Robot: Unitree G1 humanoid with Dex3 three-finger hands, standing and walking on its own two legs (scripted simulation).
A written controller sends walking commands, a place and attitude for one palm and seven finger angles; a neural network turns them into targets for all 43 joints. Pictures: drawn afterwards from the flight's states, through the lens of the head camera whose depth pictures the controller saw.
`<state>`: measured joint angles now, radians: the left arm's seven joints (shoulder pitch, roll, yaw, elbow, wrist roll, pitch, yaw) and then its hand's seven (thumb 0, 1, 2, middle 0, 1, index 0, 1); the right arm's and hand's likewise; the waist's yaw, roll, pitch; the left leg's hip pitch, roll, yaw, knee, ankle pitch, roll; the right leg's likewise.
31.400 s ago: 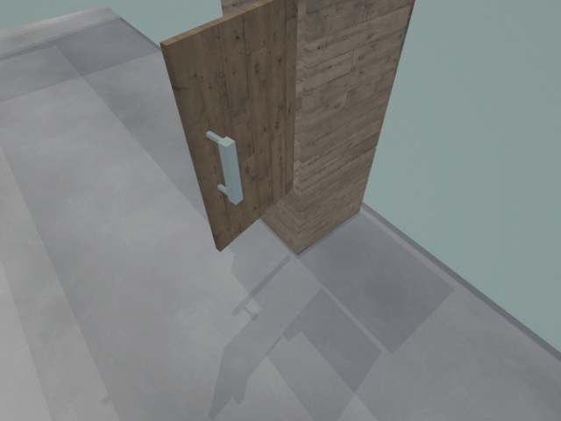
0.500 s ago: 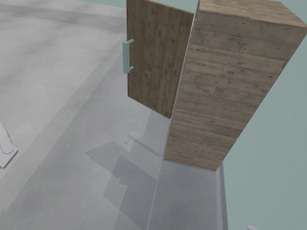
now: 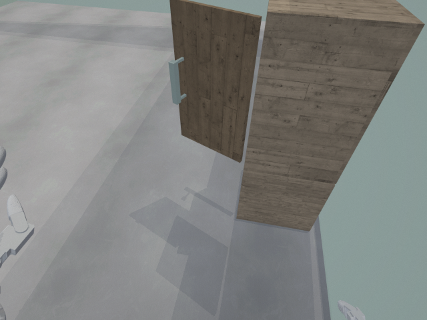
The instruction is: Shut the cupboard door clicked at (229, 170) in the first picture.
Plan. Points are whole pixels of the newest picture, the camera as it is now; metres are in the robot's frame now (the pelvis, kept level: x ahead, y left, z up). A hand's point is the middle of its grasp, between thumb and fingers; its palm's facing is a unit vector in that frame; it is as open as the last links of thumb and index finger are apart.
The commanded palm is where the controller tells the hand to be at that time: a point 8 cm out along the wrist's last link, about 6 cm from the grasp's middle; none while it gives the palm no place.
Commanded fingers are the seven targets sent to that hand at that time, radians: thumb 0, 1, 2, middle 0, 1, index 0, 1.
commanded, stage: stop stepping back and stand still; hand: left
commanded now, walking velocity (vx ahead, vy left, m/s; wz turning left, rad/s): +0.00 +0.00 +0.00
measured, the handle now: (178, 81) +0.96 +0.20 -0.03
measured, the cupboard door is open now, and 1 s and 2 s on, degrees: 67 67 67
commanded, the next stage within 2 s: let the arm hang, fingers relaxed in 0.52 s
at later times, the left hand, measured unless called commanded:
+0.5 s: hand (27, 213) +0.22 +0.29 +0.16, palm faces +0.43 -0.79 -0.43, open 7.4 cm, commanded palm +0.16 +0.32 +0.18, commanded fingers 0.00 0.90 0.90 -0.20 -0.30 -0.20 -0.30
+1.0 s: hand out of the picture +0.01 +0.20 -0.17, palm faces +0.00 -0.98 -0.18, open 7.0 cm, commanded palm none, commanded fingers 0.00 0.90 0.90 -0.20 -0.30 -0.20 -0.30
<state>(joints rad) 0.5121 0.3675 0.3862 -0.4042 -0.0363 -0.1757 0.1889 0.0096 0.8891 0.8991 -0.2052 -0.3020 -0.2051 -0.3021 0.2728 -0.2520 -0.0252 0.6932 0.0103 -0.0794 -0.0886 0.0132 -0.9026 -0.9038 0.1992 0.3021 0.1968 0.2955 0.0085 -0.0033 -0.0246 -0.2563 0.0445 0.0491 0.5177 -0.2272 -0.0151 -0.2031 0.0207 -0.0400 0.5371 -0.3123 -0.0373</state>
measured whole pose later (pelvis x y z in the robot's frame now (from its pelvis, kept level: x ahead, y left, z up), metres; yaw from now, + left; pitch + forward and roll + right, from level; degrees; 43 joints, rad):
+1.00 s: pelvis -0.01 +0.02 +0.00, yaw +0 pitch -1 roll -1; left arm 0.29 0.20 0.01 0.97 0.02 0.03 0.02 -0.01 0.99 0.90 -0.20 -0.30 -0.20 -0.30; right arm 0.25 -0.23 0.01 0.99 -0.02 0.04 0.00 0.01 -0.91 -0.90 0.20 0.30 0.19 0.29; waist -0.01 -0.04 0.06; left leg -0.28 0.03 0.05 0.49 -0.20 0.01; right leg -0.21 0.00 -0.04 0.48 -0.26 -0.01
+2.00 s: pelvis +0.02 +0.02 +0.01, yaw +0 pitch -1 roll +0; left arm 0.20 0.26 0.02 1.13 0.02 -0.01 0.02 0.00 0.91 0.90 -0.20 -0.30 -0.20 -0.30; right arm 0.19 -0.26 -0.01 1.11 -0.01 0.01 -0.02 0.00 -0.91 -0.90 0.20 0.30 0.20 0.30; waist 0.00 0.01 0.04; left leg -0.16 0.02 0.06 0.36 -0.18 0.00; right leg -0.09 0.01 -0.03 0.34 -0.23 -0.02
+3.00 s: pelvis +0.01 +0.03 +0.00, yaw +16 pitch +1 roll -1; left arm 0.17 0.23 0.08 0.94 0.02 0.05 0.02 0.00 0.91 0.90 -0.20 -0.30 -0.20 -0.30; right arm 0.24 -0.19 -0.04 0.96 -0.03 0.04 -0.01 0.00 -0.90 -0.90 0.20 0.30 0.20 0.30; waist -0.02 0.00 0.11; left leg -0.34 -0.03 -0.03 0.54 -0.21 0.03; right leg -0.43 -0.04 -0.01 1.00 -0.45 0.03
